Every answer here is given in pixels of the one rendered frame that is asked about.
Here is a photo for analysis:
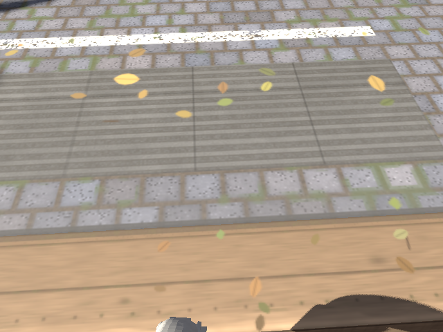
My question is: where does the left robot thigh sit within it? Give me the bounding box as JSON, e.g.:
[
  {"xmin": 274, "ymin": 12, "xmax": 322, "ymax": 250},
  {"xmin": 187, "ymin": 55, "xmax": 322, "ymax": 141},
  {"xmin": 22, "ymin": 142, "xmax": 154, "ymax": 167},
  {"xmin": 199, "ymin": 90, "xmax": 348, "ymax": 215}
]
[{"xmin": 156, "ymin": 317, "xmax": 207, "ymax": 332}]

